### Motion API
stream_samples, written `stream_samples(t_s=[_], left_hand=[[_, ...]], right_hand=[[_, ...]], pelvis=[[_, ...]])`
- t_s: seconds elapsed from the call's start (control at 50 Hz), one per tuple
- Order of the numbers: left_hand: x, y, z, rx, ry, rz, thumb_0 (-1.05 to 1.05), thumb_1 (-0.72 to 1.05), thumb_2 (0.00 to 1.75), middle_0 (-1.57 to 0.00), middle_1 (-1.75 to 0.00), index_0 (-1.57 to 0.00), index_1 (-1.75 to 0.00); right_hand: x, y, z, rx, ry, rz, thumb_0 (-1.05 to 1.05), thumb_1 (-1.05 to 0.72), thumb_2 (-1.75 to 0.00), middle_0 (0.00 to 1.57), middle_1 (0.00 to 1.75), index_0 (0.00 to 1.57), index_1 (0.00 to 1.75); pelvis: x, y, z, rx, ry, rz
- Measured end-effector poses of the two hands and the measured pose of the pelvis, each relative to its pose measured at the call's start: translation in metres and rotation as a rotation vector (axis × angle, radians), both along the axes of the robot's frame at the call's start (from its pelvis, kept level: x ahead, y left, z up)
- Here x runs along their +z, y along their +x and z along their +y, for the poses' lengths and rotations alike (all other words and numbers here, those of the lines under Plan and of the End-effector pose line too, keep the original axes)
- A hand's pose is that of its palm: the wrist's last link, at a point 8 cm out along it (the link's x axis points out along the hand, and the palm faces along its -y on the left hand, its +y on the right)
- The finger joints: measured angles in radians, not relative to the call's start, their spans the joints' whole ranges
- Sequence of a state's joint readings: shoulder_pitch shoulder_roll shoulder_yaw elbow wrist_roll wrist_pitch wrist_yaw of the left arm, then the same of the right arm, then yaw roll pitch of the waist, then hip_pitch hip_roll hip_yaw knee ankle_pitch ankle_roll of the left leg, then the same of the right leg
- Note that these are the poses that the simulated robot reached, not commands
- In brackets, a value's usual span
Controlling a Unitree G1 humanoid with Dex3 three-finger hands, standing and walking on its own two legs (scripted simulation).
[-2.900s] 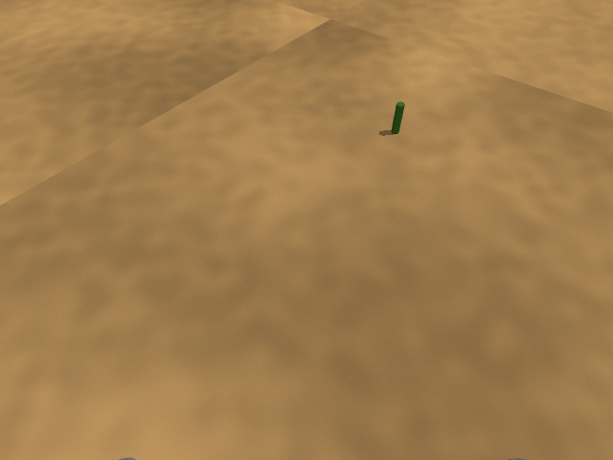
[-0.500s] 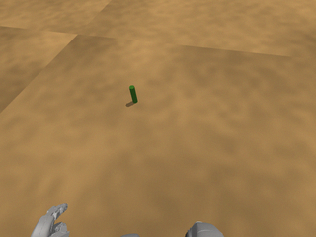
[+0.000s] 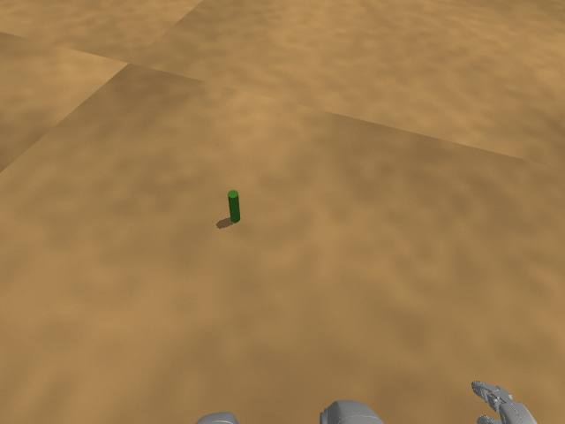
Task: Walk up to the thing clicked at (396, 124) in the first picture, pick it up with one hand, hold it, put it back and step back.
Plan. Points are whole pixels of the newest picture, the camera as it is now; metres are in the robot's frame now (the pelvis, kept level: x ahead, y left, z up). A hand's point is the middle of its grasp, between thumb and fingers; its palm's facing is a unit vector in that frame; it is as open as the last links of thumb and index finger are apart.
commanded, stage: walk up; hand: left
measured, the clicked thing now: (234, 206) +0.97 +0.20 -0.68
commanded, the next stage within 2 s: none
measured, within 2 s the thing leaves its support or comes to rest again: neither
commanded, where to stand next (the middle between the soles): +0.65 +0.00 m, yaw +1 degrees
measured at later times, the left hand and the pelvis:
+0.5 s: hand (148, 322) +0.27 +0.24 -0.11, palm faces -0.01 -0.91 -0.40, open 7.3 cm; pelvis +0.20 -0.03 +0.00, yaw +1 degrees
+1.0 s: hand (150, 240) +0.45 +0.29 -0.14, palm faces -0.06 -0.94 -0.35, open 7.3 cm; pelvis +0.39 +0.01 +0.01, yaw +1 degrees
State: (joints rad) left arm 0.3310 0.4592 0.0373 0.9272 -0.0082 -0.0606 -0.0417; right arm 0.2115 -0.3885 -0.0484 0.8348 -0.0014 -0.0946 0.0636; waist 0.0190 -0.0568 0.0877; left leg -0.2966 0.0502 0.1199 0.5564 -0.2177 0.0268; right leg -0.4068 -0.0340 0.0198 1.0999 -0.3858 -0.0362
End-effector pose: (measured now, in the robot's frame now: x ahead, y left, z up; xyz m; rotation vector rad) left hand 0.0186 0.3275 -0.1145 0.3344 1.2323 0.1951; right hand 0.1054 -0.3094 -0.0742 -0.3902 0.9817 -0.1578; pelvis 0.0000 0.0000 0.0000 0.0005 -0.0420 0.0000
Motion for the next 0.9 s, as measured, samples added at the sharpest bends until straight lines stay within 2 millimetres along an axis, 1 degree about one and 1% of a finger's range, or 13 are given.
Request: stream_samples(t_s=[0.1,0.2,0.26,0.32,0.36,0.42,0.5,0.6,0.7,0.74,0.78,0.84,0.9], left_hand=[[0.014,0.070,-0.003,-0.049,-0.009,-0.056,0.00,0.91,0.90,-0.20,-0.30,-0.20,-0.30],[0.025,0.140,-0.013,-0.079,0.007,-0.099,0.00,0.91,0.90,-0.20,-0.30,-0.20,-0.30],[0.028,0.181,-0.022,-0.092,0.036,-0.130,0.00,0.91,0.90,-0.20,-0.30,-0.20,-0.30],[0.027,0.215,-0.032,-0.083,0.069,-0.185,0.00,0.91,0.90,-0.20,-0.30,-0.20,-0.30],[0.031,0.228,-0.040,-0.070,0.067,-0.206,0.00,0.91,0.90,-0.20,-0.30,-0.20,-0.30],[0.039,0.238,-0.047,-0.050,0.059,-0.198,0.00,0.91,0.90,-0.20,-0.30,-0.21,-0.30],[0.039,0.245,-0.044,-0.034,0.052,-0.154,0.00,0.91,0.90,-0.20,-0.30,-0.21,-0.30],[0.026,0.257,-0.026,0.004,0.034,-0.109,0.00,0.90,0.90,-0.20,-0.30,-0.21,-0.30],[-0.003,0.283,0.002,0.024,0.018,-0.049,0.00,0.90,0.90,-0.20,-0.30,-0.21,-0.30],[-0.009,0.299,0.006,0.024,0.012,-0.025,0.00,0.91,0.90,-0.20,-0.30,-0.21,-0.30],[-0.008,0.319,0.008,0.010,0.002,-0.021,0.00,0.91,0.90,-0.20,-0.30,-0.20,-0.30],[-0.004,0.350,0.008,-0.005,-0.015,-0.043,0.00,0.91,0.90,-0.20,-0.30,-0.20,-0.30],[0.003,0.378,0.008,-0.022,-0.023,-0.049,0.00,0.91,0.90,-0.20,-0.30,-0.20,-0.30]], right_hand=[[-0.002,0.009,-0.002,-0.031,0.013,0.057,0.00,-0.90,-0.90,0.21,0.30,0.20,0.30],[-0.017,0.020,-0.019,-0.075,0.034,0.123,0.00,-0.90,-0.90,0.21,0.30,0.20,0.30],[-0.033,0.036,-0.034,-0.099,0.047,0.157,0.00,-0.90,-0.90,0.21,0.30,0.20,0.30],[-0.050,0.061,-0.047,-0.099,0.045,0.193,0.01,-0.90,-0.90,0.21,0.30,0.20,0.30],[-0.053,0.082,-0.048,-0.085,0.047,0.210,0.01,-0.90,-0.90,0.21,0.30,0.20,0.30],[-0.048,0.119,-0.046,-0.059,0.059,0.192,0.01,-0.90,-0.90,0.20,0.29,0.20,0.30],[-0.038,0.166,-0.040,-0.022,0.068,0.157,0.01,-0.90,-0.90,0.20,0.29,0.20,0.30],[-0.027,0.221,-0.027,0.013,0.042,0.144,0.01,-0.90,-0.90,0.20,0.29,0.20,0.30],[-0.021,0.275,-0.011,0.016,-0.014,0.085,0.00,-0.90,-0.90,0.20,0.30,0.20,0.30],[-0.017,0.287,-0.005,-0.003,-0.022,0.054,0.00,-0.90,-0.90,0.20,0.29,0.20,0.30],[-0.010,0.293,0.000,-0.024,-0.023,0.051,0.00,-0.90,-0.90,0.20,0.29,0.20,0.30],[-0.003,0.298,0.005,-0.037,-0.025,0.079,0.00,-0.90,-0.90,0.21,0.30,0.20,0.30],[-0.001,0.304,0.005,-0.048,-0.021,0.111,0.00,-0.90,-0.90,0.21,0.30,0.20,0.30]], pelvis=[[0.007,0.040,0.000,-0.009,0.009,-0.004],[0.005,0.085,-0.010,-0.009,0.019,-0.002],[-0.003,0.117,-0.022,-0.009,0.026,0.000],[-0.014,0.143,-0.034,0.001,0.005,-0.005],[-0.011,0.157,-0.037,0.004,0.006,-0.009],[-0.003,0.177,-0.036,0.009,0.001,-0.010],[0.003,0.205,-0.034,0.015,-0.007,-0.002],[0.001,0.244,-0.022,0.025,-0.025,0.000],[-0.013,0.289,0.001,0.029,-0.013,-0.005],[-0.014,0.302,0.008,0.028,-0.018,-0.011],[-0.009,0.315,0.011,0.026,-0.018,-0.015],[-0.001,0.334,0.013,0.021,-0.008,-0.013],[0.005,0.354,0.014,0.017,-0.002,-0.010]])
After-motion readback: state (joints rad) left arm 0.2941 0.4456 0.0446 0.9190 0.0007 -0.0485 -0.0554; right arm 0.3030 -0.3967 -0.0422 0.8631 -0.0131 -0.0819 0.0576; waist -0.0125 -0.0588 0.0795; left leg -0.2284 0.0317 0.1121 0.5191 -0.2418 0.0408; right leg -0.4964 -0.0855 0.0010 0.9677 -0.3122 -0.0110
